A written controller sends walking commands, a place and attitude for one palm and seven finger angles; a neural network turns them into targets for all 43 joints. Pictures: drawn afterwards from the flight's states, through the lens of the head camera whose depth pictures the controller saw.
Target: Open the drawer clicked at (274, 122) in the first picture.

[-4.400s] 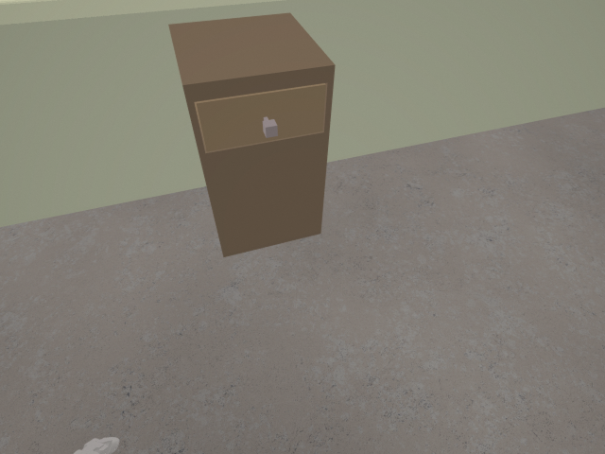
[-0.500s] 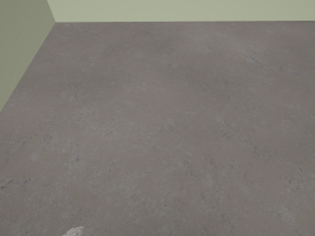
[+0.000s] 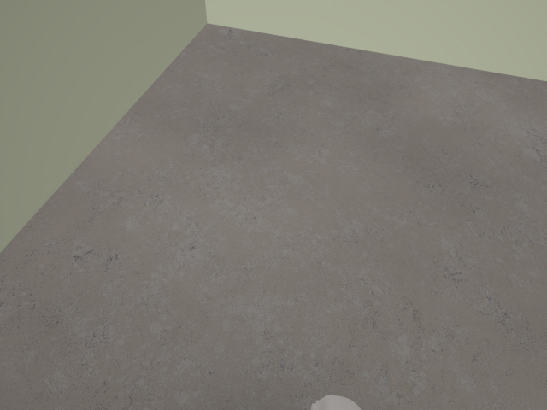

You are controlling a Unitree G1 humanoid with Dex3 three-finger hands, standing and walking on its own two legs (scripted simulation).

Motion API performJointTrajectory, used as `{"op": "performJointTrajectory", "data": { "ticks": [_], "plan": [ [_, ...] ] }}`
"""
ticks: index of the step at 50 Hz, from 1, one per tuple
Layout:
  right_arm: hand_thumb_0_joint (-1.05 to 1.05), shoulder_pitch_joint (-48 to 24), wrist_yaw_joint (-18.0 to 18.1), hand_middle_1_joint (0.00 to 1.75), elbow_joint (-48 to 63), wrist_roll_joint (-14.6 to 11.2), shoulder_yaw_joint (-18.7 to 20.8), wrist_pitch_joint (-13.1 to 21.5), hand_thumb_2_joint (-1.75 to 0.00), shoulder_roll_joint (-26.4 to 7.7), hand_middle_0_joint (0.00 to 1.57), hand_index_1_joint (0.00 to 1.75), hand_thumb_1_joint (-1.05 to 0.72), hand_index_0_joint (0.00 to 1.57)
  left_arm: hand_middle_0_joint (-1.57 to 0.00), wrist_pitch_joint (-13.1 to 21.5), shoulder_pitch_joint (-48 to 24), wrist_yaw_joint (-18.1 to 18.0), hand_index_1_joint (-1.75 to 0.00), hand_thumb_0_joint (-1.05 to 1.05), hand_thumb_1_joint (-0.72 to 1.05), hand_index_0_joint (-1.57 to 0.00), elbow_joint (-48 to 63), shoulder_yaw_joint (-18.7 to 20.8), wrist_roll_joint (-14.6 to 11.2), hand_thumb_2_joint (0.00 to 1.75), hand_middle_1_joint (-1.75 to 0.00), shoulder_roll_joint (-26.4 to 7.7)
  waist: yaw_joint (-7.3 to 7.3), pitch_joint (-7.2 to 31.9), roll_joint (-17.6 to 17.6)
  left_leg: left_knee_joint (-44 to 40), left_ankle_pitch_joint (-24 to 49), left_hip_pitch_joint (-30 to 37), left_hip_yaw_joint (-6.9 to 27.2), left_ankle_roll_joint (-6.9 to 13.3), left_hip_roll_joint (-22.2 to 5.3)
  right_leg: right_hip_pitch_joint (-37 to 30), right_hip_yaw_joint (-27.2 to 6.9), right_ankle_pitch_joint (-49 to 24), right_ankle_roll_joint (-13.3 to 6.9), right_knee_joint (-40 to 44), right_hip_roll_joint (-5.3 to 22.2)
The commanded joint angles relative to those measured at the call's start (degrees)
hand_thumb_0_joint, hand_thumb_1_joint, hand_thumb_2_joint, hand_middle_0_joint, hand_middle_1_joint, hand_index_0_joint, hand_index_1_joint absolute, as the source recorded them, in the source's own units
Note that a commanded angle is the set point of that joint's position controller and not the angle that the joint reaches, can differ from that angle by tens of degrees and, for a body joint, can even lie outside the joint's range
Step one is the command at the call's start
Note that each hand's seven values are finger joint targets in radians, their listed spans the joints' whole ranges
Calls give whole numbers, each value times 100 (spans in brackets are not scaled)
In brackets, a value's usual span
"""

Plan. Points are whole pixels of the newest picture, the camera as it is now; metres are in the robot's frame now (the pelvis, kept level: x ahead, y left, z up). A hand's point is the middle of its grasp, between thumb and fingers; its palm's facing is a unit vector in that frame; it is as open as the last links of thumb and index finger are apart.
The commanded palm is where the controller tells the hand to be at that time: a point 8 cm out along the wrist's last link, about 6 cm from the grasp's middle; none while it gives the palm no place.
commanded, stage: turn to face it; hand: left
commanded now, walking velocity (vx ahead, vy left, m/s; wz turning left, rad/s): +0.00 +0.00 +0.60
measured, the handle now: out of the picture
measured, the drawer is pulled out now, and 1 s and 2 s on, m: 0.00 0.00 0.00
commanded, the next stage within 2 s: none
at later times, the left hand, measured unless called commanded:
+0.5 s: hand out of the picture -0.04 +0.15 -0.14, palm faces +0.36 -0.90 -0.25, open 7.4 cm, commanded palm none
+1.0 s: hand out of the picture -0.07 +0.22 -0.14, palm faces +0.59 -0.75 -0.28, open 7.4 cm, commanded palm none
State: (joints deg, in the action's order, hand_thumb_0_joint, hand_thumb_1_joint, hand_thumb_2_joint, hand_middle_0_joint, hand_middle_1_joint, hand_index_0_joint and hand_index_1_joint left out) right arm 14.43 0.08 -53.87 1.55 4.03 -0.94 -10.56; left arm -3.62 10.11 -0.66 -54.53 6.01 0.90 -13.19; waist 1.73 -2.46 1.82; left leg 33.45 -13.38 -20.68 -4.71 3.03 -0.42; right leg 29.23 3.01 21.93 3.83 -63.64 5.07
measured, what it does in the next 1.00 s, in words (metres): steps on the spot, turning left: right foot, then left foot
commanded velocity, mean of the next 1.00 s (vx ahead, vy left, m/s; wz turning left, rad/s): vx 0.00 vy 0.00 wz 0.60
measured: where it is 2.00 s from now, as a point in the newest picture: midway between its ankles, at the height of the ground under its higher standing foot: outside the picture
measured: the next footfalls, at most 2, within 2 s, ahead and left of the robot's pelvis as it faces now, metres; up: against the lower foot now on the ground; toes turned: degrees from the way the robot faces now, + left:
right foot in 0.24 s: +0.04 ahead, -0.15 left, +0.00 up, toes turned +6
left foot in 0.64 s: -0.06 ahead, +0.10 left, +0.00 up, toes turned +32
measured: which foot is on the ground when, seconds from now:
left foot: down 0.00-0.24, up 0.26-0.62, down 0.64-1.00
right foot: up 0.00-0.22, down 0.24-0.64, up 0.66-1.00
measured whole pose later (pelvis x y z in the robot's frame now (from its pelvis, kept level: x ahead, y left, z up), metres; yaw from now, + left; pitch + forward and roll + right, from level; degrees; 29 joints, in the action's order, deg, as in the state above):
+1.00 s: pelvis -0.04 -0.03 +0.01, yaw +36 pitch +1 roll +0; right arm 10.9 -0.9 -52.3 1.4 4.1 -2.7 -12.9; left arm -2.5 7.8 -0.5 -49.3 4.3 0.2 -14.2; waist 1.6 -4.5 -0.9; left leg 30.3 -13.9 -17.3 4.4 0.7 2.3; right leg 21.4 1.2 23.7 4.6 -44.2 2.9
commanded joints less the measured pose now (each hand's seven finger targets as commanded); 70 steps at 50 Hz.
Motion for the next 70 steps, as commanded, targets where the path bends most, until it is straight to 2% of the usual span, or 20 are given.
{"op": "performJointTrajectory", "data": {
  "ticks": [1,6,10,11,12,13,17,24,30,31,32,33,38,45,50,51,53,58,67,70],
  "plan": [
    [0,78,66,30,399,0,275,77,-90,-1153,20,30,-90,20,-20,161,-92,-12,-30,0,90,-20,572,-5,-8,90,-30,-224,60,563,-738,-1735,210,1045,2029,664,-1457,219,-230,152,57,701,-32],
    [0,-113,15,30,479,5,328,-18,-90,-1324,20,30,-90,20,-20,190,100,-40,-30,0,90,-20,651,-43,-34,90,-30,-251,49,583,-973,-1608,316,878,2353,688,-1338,-416,-196,323,-10,1706,-253],
    [0,-619,-50,30,693,-35,356,-107,-90,-1328,20,30,-90,20,-20,262,980,-78,-30,0,90,-20,522,-24,-52,90,-30,-439,-364,587,-887,-1136,31,-210,2216,277,-845,-2122,-55,-568,-145,3782,-339],
    [0,-614,-83,30,786,-82,330,-135,-90,-993,20,30,-90,20,-20,317,1193,-119,-30,0,90,-20,529,41,29,90,-30,-798,-455,565,104,-66,-669,-1050,1683,-129,-235,-2707,-947,-45,-449,4862,556],
    [0,-598,-99,30,984,-76,249,-131,-90,-634,20,30,-90,20,-20,335,961,-148,-30,0,90,-20,679,115,111,90,-30,-1360,-434,263,1794,1620,-1689,-2006,605,-581,545,-2559,-2684,432,-1125,5428,2171],
    [0,-784,-109,30,984,10,314,-150,-90,-1063,20,30,-90,20,-20,352,622,-179,-30,0,90,-20,808,76,35,90,-30,-1248,-396,197,1376,2589,-1691,-1636,954,-449,144,-1639,-2393,258,-1243,5419,2295],
    [0,-402,-216,30,611,-14,261,-227,-90,-824,20,30,-90,20,-20,437,-118,-141,-30,0,90,-20,929,-111,51,90,-30,-737,85,-103,567,3521,-674,-1402,563,-644,-88,-1585,-468,-1688,-918,4646,1265],
    [0,-1208,-220,30,755,-60,122,-230,-90,-697,20,30,-90,20,-20,387,772,-115,-30,0,90,-20,606,-62,81,90,-30,-1053,-457,160,861,1987,-1111,-914,48,-743,-158,-2410,15,-2979,-1065,4279,1573],
    [0,-795,-189,30,713,-77,104,-72,-90,-815,20,30,-90,20,-20,307,661,-71,-30,0,90,-20,525,60,52,90,-30,-1174,-299,612,854,-526,-309,519,-258,-537,-94,-2375,607,-3246,-652,3134,1543],
    [0,-463,-178,30,646,-58,189,-22,-90,-1133,20,30,-90,20,-20,277,679,-44,-30,0,90,-20,577,54,-4,90,-30,-1080,-88,836,164,-1086,703,1597,122,-378,-364,-1576,776,-2667,-353,2292,1375],
    [0,-31,-135,30,606,-24,370,27,-90,-1819,20,30,-90,20,-20,268,544,14,-30,0,90,-20,830,3,-40,90,-30,-732,174,1020,-1609,-1116,2907,2641,2124,338,-1873,146,978,172,142,1000,580],
    [0,421,-110,30,440,-70,426,-16,-90,-2058,20,30,-90,20,-20,245,80,-11,-30,0,90,-20,1081,-88,19,90,-30,-603,385,963,-1705,-1116,3914,2454,2414,925,-2500,619,473,1693,172,155,350],
    [0,-622,24,30,660,-27,233,41,-90,-1396,20,30,-90,20,-20,185,34,25,-30,0,90,-20,754,-16,-1,90,-30,-603,-75,430,-1069,-1308,2176,1135,1592,538,-1339,250,-185,194,168,-157,246],
    [0,-359,0,30,576,-10,289,-9,-90,-1452,20,30,-90,20,-20,197,-215,-1,-30,0,90,-20,949,-71,-25,90,-30,-525,44,491,-1029,-1284,1815,1216,2155,676,-1227,-199,-193,312,153,1295,-118],
    [0,-583,-20,30,658,-38,333,-59,-90,-1434,20,30,-90,20,-20,300,305,-53,-30,0,90,-20,922,-77,-74,90,-30,-584,-254,686,-1021,-670,2115,512,2411,430,-891,-1718,-85,-509,43,3221,-407],
    [0,-610,-34,30,699,-73,316,-50,-90,-1288,20,30,-90,20,-20,359,560,-78,-30,0,90,-20,883,-38,-57,90,-30,-723,-400,782,-665,-265,1562,65,2264,179,-638,-2419,-269,-992,-12,4120,-142],
    [0,-461,-71,30,910,-78,248,-46,-90,-836,20,30,-90,20,-20,390,620,-126,-30,0,90,-20,968,67,55,90,-30,-1557,-430,753,1477,2141,-2085,-1475,791,-532,452,-2844,-2372,-1696,-1090,4809,2395],
    [0,-364,-201,30,511,-27,244,-222,-90,-862,20,30,-90,20,-20,419,-208,-129,-30,0,90,-20,1097,-129,31,90,-30,-803,-35,-16,792,3718,-839,-1279,630,-678,-113,-1810,-459,-2075,-946,4530,1342],
    [0,-990,-219,30,673,-94,77,-158,-90,-678,20,30,-90,20,-20,346,546,-106,-30,0,90,-20,718,6,89,90,-30,-1224,-453,354,1035,1185,-1198,-453,-140,-668,-110,-2583,276,-3510,-1014,3898,1618],
    [0,-696,-194,30,662,-82,86,-100,-90,-801,20,30,-90,20,-20,300,517,-83,-30,0,90,-20,632,31,62,90,-30,-1232,-285,520,994,17,-536,262,-293,-548,-63,-2459,571,-3493,-726,3288,1581]
  ]
}}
